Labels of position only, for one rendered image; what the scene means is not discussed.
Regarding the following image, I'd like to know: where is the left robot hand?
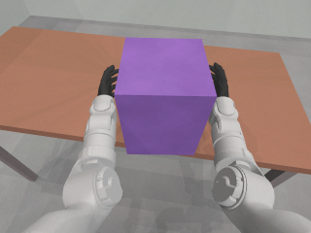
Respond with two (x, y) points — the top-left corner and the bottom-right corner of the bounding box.
(97, 65), (119, 98)

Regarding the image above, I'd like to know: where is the table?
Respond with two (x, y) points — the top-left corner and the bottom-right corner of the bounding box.
(0, 26), (311, 188)

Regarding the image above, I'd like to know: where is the left robot upper arm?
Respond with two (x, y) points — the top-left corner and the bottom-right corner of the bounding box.
(20, 165), (123, 233)

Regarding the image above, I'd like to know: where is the right robot upper arm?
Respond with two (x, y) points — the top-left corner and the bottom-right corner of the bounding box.
(212, 165), (311, 233)

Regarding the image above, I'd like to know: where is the robot left forearm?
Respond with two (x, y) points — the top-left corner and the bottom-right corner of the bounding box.
(62, 94), (118, 204)

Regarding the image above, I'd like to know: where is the right robot hand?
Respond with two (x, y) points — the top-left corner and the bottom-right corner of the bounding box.
(209, 62), (229, 98)

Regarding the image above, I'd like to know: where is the robot right forearm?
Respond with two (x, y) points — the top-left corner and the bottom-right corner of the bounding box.
(208, 96), (264, 177)

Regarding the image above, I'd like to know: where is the carton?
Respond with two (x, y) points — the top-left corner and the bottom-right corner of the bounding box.
(114, 37), (218, 155)

